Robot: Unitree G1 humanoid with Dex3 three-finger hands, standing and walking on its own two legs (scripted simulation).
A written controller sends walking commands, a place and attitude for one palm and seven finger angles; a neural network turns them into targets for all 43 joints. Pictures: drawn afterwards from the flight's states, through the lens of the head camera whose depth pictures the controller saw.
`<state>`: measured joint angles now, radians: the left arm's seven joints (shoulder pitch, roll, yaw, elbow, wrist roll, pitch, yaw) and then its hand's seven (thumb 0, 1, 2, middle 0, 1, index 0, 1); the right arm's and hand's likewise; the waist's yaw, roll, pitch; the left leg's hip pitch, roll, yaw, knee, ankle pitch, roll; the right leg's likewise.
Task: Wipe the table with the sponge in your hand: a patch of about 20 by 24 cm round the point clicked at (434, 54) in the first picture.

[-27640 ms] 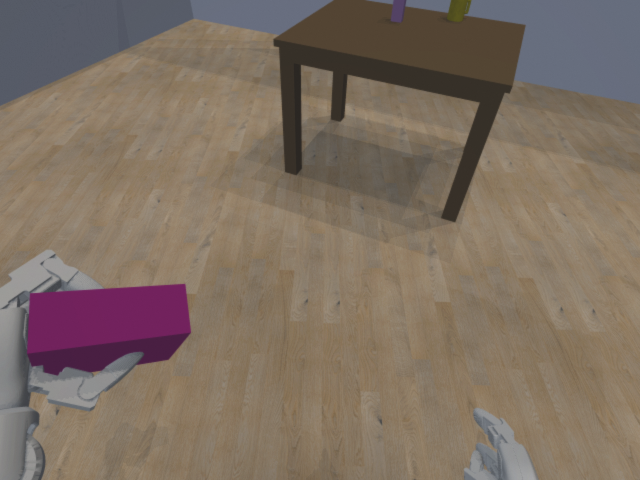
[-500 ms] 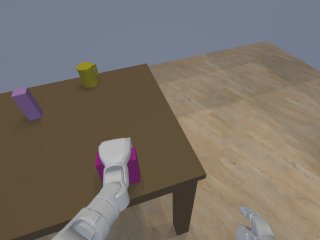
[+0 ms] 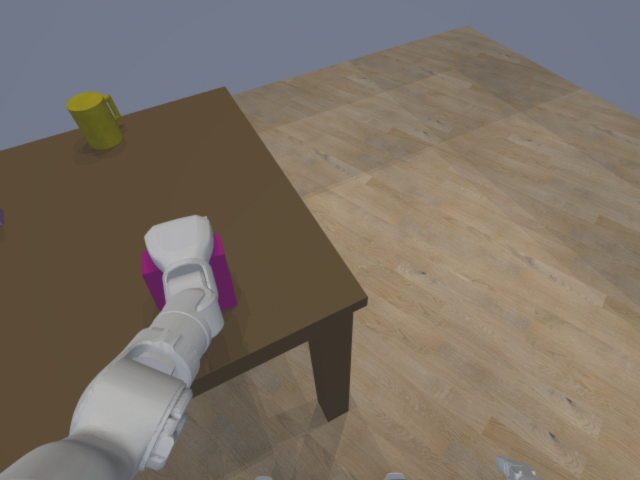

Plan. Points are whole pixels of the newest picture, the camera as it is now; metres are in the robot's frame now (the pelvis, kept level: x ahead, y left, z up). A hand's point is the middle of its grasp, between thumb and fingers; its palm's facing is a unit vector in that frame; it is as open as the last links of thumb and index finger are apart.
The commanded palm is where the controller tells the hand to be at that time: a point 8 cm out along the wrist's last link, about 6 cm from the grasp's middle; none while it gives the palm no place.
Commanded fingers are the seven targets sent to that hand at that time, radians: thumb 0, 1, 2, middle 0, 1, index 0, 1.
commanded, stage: wipe forward along the third lane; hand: left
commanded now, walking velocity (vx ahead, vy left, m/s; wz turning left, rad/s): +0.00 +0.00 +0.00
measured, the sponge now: (195, 289) +0.39 +0.21 -0.03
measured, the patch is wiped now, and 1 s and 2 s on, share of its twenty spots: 0.95 1.00 1.00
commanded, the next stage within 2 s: wipe back along the third lane in 0.86 s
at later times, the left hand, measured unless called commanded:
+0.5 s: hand (187, 238) +0.46 +0.22 +0.01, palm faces -0.11 +0.03 -0.99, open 9.2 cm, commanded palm +0.45 +0.23 +0.04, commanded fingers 0.00 0.10 1.30 -1.20 -1.60 -1.20 -1.60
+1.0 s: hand (180, 216) +0.51 +0.25 +0.01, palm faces -0.12 +0.04 -0.99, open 9.2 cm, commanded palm +0.48 +0.24 +0.04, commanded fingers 0.00 0.10 1.30 -1.20 -1.60 -1.20 -1.60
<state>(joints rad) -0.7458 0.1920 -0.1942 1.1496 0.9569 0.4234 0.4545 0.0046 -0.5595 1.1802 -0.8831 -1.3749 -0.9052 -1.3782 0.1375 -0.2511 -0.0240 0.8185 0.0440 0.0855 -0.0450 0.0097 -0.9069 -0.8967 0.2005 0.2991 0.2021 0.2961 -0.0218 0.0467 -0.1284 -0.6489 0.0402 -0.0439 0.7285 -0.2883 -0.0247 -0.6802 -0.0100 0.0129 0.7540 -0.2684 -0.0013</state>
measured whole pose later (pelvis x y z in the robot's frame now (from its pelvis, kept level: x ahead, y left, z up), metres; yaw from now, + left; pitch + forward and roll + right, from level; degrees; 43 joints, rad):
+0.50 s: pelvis +0.01 +0.00 -0.01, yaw -2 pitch +16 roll +0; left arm -0.87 0.33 -0.10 1.27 0.97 0.36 0.43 0.00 -0.56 1.18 -0.89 -1.37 -0.91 -1.38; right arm 0.20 -0.26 -0.01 0.80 0.04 0.01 -0.02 0.01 -0.91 -0.90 0.20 0.30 0.20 0.30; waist -0.07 0.06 -0.15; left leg -0.77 0.03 -0.08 0.80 -0.33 -0.02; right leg -0.80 0.03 0.03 0.79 -0.28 0.00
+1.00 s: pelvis +0.02 +0.02 -0.01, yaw -3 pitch +20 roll -1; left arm -0.99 0.40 -0.06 1.35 1.01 0.36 0.40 0.00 -0.56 1.18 -0.89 -1.37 -0.91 -1.38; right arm 0.23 -0.27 -0.01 0.78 0.03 0.03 0.00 0.01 -0.91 -0.90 0.20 0.30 0.20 0.30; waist -0.11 0.05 -0.16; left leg -0.84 0.03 -0.08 0.85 -0.36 -0.03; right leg -0.85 0.02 0.04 0.79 -0.29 0.02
